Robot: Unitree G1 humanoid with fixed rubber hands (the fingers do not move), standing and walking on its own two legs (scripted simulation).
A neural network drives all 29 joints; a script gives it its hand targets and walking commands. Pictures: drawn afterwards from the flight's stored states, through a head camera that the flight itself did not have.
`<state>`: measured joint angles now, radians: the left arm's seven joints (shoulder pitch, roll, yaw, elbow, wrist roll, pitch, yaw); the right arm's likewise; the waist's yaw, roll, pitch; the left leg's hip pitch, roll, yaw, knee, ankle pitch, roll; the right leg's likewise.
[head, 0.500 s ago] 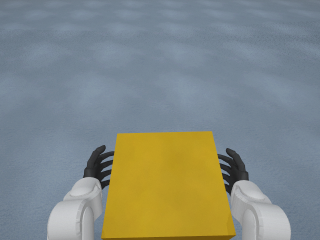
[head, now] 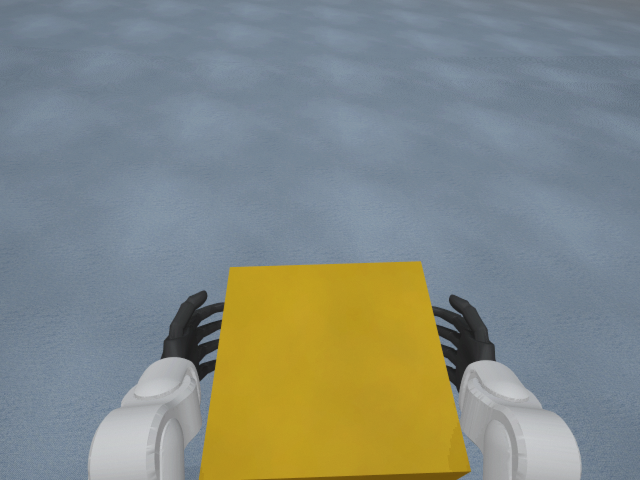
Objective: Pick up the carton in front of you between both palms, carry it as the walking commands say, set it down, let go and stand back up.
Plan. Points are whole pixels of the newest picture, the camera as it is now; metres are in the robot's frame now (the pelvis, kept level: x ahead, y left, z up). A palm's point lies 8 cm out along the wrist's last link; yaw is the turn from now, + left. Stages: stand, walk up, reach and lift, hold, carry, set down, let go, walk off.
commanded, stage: carry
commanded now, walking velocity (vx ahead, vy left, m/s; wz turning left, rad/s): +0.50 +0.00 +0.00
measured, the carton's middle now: (328, 394) +0.23 +0.00 +0.03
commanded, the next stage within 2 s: none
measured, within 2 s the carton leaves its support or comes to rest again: neither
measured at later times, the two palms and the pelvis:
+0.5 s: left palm (247, 186) +0.55 +0.14 +0.10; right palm (425, 194) +0.56 -0.16 +0.09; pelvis +0.33 -0.02 -0.01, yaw +2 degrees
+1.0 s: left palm (258, 109) +0.83 +0.16 +0.11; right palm (396, 112) +0.83 -0.14 +0.12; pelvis +0.59 +0.00 +0.01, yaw +0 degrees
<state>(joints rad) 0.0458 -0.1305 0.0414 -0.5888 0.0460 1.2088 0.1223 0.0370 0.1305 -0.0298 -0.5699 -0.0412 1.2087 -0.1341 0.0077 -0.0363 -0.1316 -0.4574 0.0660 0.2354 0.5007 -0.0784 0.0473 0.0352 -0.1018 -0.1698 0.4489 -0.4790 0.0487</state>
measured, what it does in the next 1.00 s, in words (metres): walks ahead: right foot, then left foot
